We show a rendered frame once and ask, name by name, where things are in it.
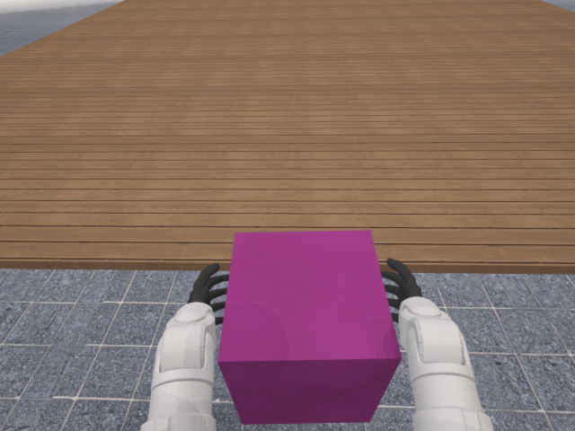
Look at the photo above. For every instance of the robot right hand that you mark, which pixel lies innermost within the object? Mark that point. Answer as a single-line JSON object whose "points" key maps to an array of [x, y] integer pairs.
{"points": [[406, 282]]}

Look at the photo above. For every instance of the robot left forearm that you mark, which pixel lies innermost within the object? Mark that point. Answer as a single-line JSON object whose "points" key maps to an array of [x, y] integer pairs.
{"points": [[183, 376]]}

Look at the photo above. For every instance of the robot left hand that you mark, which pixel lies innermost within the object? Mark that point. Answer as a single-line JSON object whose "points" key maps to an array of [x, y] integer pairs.
{"points": [[201, 287]]}

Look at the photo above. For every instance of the robot right forearm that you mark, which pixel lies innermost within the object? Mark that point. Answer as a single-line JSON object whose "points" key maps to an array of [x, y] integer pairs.
{"points": [[441, 373]]}

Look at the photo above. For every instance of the carton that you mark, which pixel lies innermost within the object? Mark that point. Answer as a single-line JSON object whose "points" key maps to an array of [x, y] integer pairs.
{"points": [[307, 335]]}

